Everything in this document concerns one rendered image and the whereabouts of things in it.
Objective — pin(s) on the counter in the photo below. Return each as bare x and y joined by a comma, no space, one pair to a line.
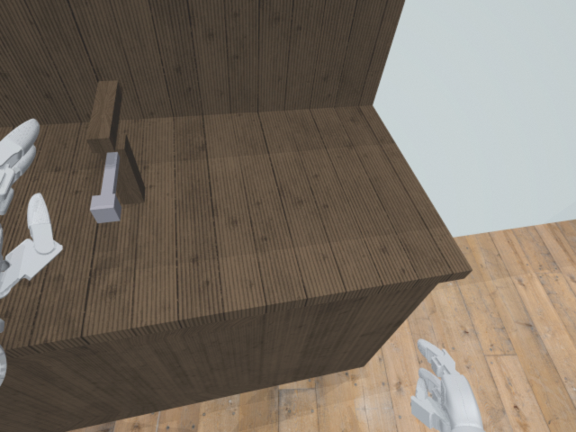
271,230

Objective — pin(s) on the robot left hand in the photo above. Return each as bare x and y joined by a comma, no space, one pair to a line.
16,155

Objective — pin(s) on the robot right hand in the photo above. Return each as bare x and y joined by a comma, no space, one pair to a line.
453,403

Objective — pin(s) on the tap lever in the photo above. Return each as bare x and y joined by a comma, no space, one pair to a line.
106,207

